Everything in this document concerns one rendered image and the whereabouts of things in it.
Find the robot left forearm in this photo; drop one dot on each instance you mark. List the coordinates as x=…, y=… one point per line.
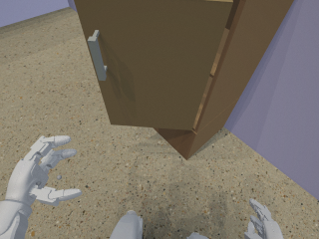
x=14, y=216

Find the robot right hand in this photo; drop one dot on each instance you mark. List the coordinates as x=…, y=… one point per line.
x=266, y=227

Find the handle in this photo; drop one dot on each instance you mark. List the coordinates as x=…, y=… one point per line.
x=97, y=56

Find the left robot thigh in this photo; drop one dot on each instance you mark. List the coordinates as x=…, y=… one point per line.
x=130, y=226

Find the cupboard door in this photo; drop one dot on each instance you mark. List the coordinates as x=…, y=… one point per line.
x=159, y=55

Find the robot left hand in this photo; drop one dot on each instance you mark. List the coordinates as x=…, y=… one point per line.
x=22, y=183

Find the left robot shin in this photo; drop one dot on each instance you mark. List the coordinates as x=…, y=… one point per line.
x=131, y=212

